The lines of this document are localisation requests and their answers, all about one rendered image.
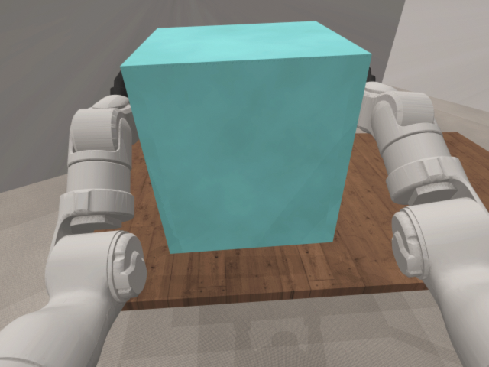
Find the robot right upper arm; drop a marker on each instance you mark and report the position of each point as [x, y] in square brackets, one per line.
[446, 245]

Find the right robot forearm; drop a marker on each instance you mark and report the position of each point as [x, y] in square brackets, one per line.
[419, 165]

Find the table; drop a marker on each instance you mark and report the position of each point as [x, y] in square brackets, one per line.
[360, 259]

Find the carton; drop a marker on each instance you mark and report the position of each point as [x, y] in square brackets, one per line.
[247, 130]

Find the robot left hand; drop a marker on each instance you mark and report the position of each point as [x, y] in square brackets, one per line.
[119, 86]

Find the robot right hand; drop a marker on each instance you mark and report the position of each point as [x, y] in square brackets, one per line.
[370, 77]

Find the left robot forearm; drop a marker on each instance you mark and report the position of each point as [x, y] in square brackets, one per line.
[99, 170]

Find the robot left upper arm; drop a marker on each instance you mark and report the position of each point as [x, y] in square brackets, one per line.
[90, 277]

